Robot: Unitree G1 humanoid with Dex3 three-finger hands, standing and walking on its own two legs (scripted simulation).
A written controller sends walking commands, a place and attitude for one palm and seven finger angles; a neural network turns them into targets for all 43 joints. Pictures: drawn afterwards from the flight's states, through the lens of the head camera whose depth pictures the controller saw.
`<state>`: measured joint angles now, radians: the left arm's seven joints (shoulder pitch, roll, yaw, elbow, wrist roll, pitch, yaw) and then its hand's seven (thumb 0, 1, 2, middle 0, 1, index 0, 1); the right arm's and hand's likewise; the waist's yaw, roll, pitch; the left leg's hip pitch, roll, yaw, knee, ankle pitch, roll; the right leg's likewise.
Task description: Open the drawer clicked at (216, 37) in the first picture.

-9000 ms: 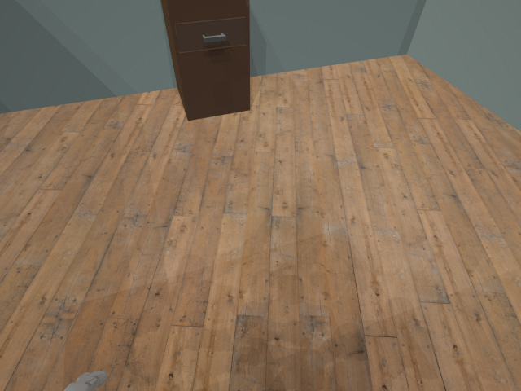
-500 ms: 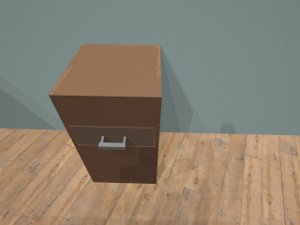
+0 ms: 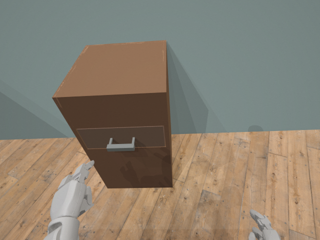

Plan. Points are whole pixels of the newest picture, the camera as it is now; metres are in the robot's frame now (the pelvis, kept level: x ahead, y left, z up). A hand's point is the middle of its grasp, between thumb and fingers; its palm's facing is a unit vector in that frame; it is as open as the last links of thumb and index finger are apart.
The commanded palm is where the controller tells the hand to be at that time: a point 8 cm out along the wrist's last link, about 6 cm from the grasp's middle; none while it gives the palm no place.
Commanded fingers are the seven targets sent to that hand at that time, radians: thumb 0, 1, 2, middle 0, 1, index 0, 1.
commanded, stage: raise the hand with hooked fingers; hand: left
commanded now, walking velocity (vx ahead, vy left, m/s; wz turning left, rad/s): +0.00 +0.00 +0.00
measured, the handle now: (121, 143) +0.58 +0.22 -0.22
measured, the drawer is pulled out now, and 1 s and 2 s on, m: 0.00 0.00 0.00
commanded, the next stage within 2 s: move the hooked fingers above the handle in 1.64 s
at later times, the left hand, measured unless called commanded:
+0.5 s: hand (77, 183) +0.27 +0.23 +0.01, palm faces +0.13 -0.07 -0.99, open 10.6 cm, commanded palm +0.23 +0.23 +0.05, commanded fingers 0.00 -0.01 0.51 -0.27 -0.88 -0.27 -0.88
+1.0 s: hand (73, 152) +0.33 +0.24 +0.06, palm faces +0.09 -0.08 -0.99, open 13.3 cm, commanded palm +0.31 +0.25 +0.12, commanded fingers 0.00 -0.50 0.30 -0.30 -1.20 -0.30 -1.20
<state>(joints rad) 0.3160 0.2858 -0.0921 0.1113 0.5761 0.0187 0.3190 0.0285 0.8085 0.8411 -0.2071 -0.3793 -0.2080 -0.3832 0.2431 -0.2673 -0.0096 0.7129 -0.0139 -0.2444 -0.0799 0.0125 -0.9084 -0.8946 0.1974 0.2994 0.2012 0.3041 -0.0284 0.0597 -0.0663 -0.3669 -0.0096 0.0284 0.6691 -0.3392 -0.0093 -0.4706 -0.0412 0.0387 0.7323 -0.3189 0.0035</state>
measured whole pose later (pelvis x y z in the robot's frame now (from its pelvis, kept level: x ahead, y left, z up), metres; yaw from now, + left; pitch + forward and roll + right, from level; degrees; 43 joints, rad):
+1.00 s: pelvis +0.06 +0.01 +0.00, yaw +0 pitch +6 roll +0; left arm 0.10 0.41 -0.06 -0.01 0.99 0.06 0.22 0.00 -0.36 0.35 -0.31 -1.12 -0.31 -1.12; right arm 0.13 -0.25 -0.03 0.60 -0.03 0.09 -0.01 0.01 -0.90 -0.89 0.20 0.30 0.20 0.30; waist 0.06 0.06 -0.06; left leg -0.34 -0.02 -0.02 0.64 -0.40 0.01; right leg -0.42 -0.02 0.05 0.67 -0.34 0.02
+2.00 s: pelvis +0.03 +0.00 +0.01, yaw +1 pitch +6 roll +1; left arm -0.22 0.42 -0.10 0.37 1.04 -0.12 0.15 0.00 -0.49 0.30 -0.32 -1.20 -0.32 -1.20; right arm 0.15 -0.23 -0.02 0.63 -0.01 0.07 -0.04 0.01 -0.90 -0.89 0.20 0.30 0.20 0.30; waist 0.05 0.03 -0.02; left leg -0.36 -0.02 -0.04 0.58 -0.33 -0.01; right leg -0.44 -0.01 0.03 0.61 -0.27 0.01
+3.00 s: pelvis +0.01 +0.01 -0.09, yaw +0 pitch +30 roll -1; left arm -0.84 0.48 0.01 1.17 1.20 -0.04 0.53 0.00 -0.48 0.30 -0.31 -1.20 -0.32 -1.20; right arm 0.28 -0.26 -0.06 0.73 -0.07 0.06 0.02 0.00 -0.90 -0.89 0.20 0.30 0.20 0.30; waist -0.16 0.05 -0.20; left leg -1.21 -0.01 -0.04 1.23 -0.55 0.00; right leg -1.26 0.01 0.03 1.18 -0.45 0.02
